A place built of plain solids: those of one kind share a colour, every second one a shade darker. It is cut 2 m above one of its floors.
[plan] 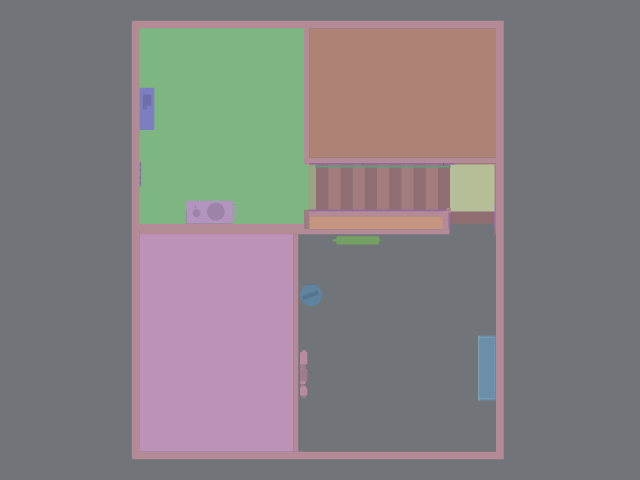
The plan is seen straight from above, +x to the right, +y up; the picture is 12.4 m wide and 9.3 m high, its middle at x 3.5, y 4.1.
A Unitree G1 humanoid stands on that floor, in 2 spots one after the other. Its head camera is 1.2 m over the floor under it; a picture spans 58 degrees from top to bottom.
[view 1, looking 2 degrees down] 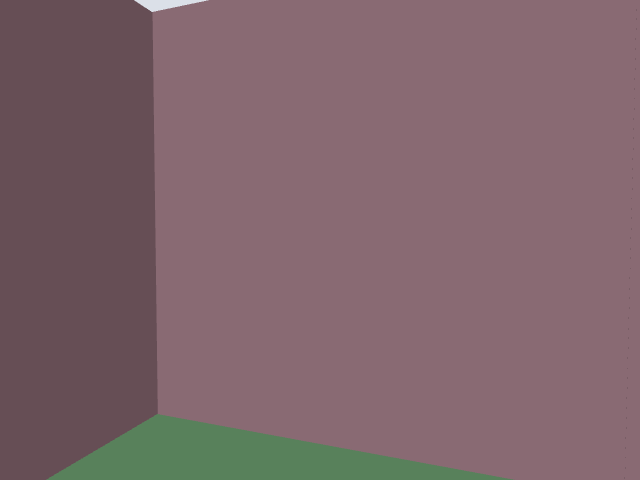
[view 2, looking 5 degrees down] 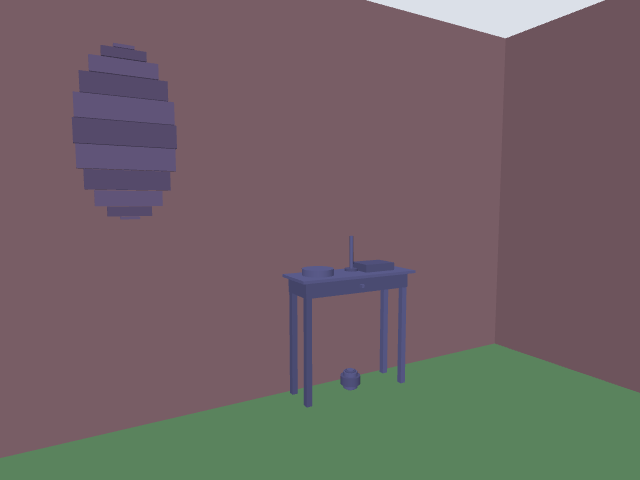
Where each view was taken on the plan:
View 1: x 1.00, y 6.30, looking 20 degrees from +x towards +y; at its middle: wall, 2.33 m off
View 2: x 2.42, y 5.16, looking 151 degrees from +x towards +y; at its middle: wall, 2.78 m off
